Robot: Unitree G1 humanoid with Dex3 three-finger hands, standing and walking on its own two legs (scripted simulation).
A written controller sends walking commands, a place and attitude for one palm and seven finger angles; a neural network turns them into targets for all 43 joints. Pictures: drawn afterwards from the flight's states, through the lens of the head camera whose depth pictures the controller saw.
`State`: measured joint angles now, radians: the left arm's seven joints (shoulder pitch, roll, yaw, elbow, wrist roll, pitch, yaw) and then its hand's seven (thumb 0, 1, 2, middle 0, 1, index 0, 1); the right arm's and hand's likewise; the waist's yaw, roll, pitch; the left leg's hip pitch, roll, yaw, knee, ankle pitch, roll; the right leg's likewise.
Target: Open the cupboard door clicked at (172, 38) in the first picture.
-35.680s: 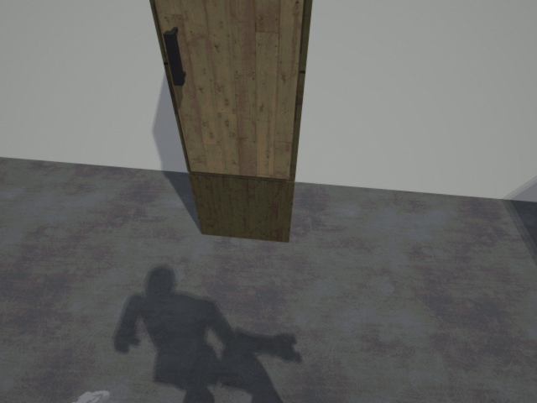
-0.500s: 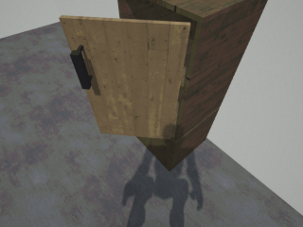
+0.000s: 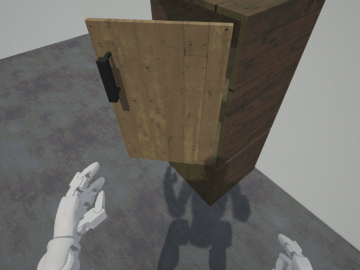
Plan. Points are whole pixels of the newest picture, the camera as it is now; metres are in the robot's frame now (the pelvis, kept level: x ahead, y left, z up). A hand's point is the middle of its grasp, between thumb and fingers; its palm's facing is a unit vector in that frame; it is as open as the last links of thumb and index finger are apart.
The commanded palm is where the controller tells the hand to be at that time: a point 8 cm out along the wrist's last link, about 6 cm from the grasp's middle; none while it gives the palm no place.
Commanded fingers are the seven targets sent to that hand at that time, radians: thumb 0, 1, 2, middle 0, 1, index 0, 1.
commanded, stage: raise the hand with hooked fingers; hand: left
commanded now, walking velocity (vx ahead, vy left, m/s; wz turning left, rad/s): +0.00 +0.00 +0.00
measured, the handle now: (111, 77) +0.61 +0.22 +0.12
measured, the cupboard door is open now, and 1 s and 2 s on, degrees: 44 44 44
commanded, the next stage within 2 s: move the hooked fingers beside the handle in 1.86 s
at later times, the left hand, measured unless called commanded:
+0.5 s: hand (82, 229) +0.21 +0.21 +0.02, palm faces -0.21 -0.98 -0.05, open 10.5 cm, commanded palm +0.17 +0.28 +0.04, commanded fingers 0.00 0.01 0.52 -0.26 -0.87 -0.26 -0.87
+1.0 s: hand (36, 201) +0.23 +0.28 +0.10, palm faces -0.03 -1.00 -0.06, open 13.4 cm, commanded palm +0.20 +0.32 +0.10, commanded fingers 0.00 -0.50 0.30 -0.30 -1.20 -0.30 -1.20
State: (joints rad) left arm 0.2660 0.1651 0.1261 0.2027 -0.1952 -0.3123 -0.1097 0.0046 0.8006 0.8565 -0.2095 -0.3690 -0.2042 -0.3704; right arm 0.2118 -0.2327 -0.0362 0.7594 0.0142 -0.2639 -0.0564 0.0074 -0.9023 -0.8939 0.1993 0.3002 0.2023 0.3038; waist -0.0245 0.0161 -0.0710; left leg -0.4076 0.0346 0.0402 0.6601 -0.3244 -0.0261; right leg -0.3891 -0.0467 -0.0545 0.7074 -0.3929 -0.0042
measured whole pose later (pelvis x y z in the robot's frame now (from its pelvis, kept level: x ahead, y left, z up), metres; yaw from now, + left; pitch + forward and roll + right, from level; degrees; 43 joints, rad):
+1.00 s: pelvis -0.03 +0.02 -0.01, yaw +1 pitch +2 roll -2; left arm 0.07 0.40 0.37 0.16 -0.35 -0.14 -0.48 -0.01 -0.35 0.37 -0.30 -1.10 -0.29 -1.11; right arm 0.25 -0.27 0.05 0.56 0.05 -0.29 -0.10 0.01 -0.90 -0.89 0.20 0.30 0.20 0.30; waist 0.02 0.02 -0.05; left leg -0.48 0.05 0.01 0.80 -0.36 0.00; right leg -0.40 -0.03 -0.08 0.74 -0.37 0.01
